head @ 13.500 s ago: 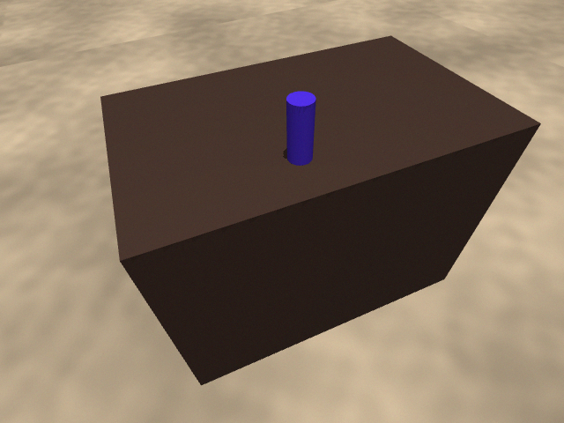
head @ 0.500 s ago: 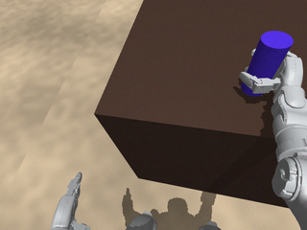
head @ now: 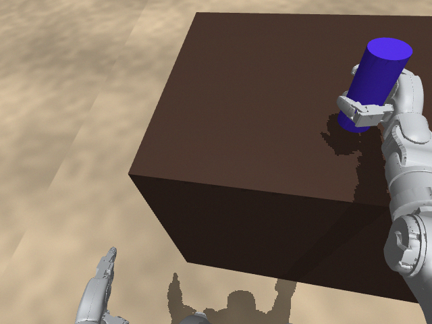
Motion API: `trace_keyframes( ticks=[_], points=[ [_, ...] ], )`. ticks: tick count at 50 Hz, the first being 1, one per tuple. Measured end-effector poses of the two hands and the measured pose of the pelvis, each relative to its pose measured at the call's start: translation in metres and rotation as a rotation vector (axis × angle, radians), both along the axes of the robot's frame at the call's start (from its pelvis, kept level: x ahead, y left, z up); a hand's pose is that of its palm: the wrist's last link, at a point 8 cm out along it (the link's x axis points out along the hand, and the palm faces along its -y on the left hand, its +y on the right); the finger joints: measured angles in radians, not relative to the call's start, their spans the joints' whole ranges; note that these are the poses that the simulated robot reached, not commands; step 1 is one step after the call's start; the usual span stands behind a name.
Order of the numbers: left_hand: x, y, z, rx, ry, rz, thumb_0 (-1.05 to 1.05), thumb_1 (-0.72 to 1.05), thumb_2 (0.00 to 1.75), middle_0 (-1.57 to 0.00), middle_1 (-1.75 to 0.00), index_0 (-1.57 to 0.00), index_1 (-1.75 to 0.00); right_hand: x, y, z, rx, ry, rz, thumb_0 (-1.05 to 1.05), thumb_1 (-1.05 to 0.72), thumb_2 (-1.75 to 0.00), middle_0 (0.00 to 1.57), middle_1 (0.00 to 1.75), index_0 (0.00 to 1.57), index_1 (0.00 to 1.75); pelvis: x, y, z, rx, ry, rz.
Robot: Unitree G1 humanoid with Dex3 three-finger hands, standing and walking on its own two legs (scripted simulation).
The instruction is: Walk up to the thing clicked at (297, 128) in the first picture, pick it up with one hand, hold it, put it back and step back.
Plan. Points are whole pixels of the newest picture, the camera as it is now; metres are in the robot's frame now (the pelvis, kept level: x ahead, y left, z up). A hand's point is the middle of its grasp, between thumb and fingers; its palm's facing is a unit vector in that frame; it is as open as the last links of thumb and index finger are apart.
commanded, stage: settle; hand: right
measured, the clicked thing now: (369, 89) +0.52 -0.16 +0.14
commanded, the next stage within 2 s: lift in 0.16 s
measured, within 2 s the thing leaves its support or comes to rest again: neither
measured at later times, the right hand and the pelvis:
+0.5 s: hand (364, 84) +0.51 -0.15 +0.15, palm faces +0.05 +1.00 -0.01, open 8.7 cm; pelvis +0.01 +0.00 +0.01, yaw +0 degrees
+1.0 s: hand (403, 85) +0.43 -0.16 +0.23, palm faces +0.05 +1.00 -0.02, open 8.6 cm; pelvis +0.01 +0.01 +0.03, yaw -1 degrees
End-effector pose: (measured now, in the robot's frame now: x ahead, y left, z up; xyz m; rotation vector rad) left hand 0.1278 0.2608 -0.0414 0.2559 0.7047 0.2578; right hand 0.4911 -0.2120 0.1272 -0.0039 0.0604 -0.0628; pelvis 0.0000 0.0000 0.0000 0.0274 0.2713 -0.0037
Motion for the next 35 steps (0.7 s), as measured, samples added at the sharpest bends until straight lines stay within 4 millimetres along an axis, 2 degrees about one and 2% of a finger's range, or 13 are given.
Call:
trace_keyframes(
  ticks=[7, 21, 35],
  points=[
    [0.007, 0.000, 0.004, 0.000, -0.017, -0.006, -0.01, -0.53, 0.05, -0.05, -0.06, -0.06, -0.05, 0.001, 0.004, 0.008, 0.009, -0.003, 0.005, 0.01, 0.28, -1.19, 0.78, 1.15, 0.80, 1.16, 0.001, 0.001, 0.004, -0.003, -0.012, 0.001],
    [0.006, -0.001, 0.006, -0.016, -0.008, 0.010, -0.01, -0.52, 0.04, -0.05, -0.05, -0.06, -0.05, 0.002, 0.008, 0.022, -0.001, -0.015, 0.011, 0.01, 0.28, -1.20, 0.77, 1.17, 0.79, 1.17, 0.006, 0.000, 0.011, -0.007, -0.029, 0.006],
    [0.019, -0.005, 0.009, -0.057, -0.034, -0.003, -0.01, -0.52, 0.04, -0.05, -0.05, -0.06, -0.04, -0.022, 0.003, 0.054, -0.014, -0.066, 0.012, 0.01, 0.29, -1.20, 0.78, 1.16, 0.80, 1.16, 0.014, 0.001, 0.020, -0.016, -0.088, 0.003]
  ],
)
